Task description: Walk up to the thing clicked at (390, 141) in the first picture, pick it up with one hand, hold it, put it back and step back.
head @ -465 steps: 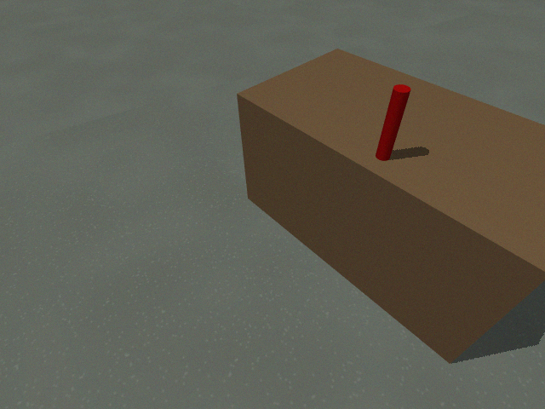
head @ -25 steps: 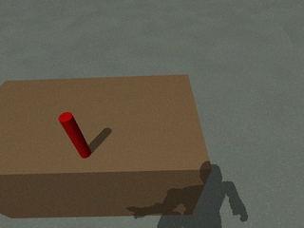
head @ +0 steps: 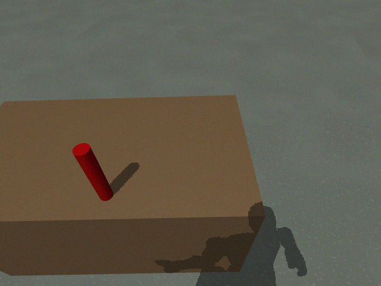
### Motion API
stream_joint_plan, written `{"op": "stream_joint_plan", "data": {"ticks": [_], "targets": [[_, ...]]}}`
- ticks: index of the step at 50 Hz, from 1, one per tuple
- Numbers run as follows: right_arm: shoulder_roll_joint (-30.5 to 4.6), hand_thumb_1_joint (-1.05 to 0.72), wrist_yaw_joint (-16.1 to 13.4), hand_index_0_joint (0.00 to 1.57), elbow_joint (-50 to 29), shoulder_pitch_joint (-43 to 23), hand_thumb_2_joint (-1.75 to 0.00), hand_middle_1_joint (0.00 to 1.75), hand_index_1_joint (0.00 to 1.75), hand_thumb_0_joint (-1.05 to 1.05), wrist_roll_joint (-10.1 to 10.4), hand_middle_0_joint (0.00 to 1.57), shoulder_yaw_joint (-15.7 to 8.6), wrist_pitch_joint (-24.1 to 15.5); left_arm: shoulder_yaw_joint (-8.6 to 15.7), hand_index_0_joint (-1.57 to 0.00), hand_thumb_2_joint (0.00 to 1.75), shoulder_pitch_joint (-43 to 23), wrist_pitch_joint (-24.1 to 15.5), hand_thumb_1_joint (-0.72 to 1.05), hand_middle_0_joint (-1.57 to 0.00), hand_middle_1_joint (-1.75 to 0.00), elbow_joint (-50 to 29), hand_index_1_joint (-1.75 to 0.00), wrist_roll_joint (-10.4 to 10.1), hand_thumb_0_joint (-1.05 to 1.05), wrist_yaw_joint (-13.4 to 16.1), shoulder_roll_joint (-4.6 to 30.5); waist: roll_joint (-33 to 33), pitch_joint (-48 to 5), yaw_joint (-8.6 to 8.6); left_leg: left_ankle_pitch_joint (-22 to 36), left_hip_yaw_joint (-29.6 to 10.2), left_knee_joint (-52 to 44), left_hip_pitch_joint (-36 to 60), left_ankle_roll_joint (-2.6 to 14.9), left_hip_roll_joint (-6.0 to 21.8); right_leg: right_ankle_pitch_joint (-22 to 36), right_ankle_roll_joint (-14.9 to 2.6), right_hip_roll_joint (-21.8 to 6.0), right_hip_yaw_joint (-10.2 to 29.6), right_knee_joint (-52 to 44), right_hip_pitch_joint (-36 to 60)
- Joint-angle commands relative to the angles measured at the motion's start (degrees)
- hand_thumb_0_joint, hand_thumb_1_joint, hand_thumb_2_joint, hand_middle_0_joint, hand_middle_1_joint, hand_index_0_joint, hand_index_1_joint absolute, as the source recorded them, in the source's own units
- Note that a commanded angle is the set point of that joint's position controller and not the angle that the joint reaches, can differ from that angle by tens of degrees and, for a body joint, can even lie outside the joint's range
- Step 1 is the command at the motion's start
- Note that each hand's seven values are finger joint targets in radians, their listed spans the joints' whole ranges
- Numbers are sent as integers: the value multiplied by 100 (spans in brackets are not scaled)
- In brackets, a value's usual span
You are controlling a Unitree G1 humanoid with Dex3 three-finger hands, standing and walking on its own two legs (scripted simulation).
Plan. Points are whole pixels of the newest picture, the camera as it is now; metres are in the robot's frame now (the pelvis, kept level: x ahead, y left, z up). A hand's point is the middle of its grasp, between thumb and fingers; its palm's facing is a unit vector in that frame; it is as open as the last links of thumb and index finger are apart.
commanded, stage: stand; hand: left
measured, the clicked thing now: (95, 174) +0.45 +0.31 -0.07
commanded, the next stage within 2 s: rise first in 1.98 s
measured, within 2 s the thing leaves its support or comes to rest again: neither
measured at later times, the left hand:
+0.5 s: hand out of the picture +0.08 +0.25 -0.16, palm faces -0.02 -0.94 -0.34, open 7.4 cm
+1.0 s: hand out of the picture +0.08 +0.25 -0.16, palm faces -0.02 -0.94 -0.34, open 7.4 cm
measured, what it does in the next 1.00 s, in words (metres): stands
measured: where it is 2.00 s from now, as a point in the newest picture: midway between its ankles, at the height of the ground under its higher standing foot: outside the picture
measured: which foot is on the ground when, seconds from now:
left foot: down 0.00-1.00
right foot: down 0.00-1.00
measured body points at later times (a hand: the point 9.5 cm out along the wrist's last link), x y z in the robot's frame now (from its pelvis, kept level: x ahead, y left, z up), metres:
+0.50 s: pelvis +0.01 -0.01 +0.00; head +0.02 -0.01 +0.45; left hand +0.08 +0.30 -0.13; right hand +0.09 -0.31 -0.13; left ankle -0.02 +0.11 -0.75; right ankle +0.02 -0.14 -0.75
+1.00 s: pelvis +0.01 -0.01 +0.00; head +0.02 +0.00 +0.45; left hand +0.08 +0.30 -0.13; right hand +0.08 -0.31 -0.13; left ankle -0.02 +0.11 -0.75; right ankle +0.02 -0.14 -0.75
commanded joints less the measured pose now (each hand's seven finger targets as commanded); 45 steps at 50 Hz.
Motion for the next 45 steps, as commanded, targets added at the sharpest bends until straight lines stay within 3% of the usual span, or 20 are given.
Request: {"op": "stream_joint_plan", "data": {"ticks": [1,4,23,45], "targets": [[-1255,-90,-106,20,-311,-248,-90,30,30,0,1,20,-228,-123,213,-20,90,-219,-123,90,-20,-30,-332,-30,24,0,68,1230,41,-410,18,595,-570,-393,-124,58,783,594,-257,-555,408,-168,140],[-1275,-90,-100,20,-321,-269,-90,30,30,0,6,20,-228,-127,195,-20,90,-180,-146,90,-20,-30,-345,-30,24,0,66,1193,73,-519,25,854,-554,-288,-29,79,806,841,-257,-593,399,-142,223],[-1291,-90,-117,20,-303,-237,-90,30,30,0,14,20,-191,-104,182,-20,90,-44,-134,90,-20,-30,-347,-30,16,0,76,1223,61,-472,42,1017,-547,-202,37,73,796,1105,-273,-603,375,-160,227],[-1276,-90,-119,20,-336,-144,-90,30,30,0,6,20,-187,-97,201,-20,90,-36,-117,90,-20,-30,-384,-30,26,0,70,1240,64,-391,49,689,-589,-295,-102,64,770,646,-280,-577,344,-241,177]]}}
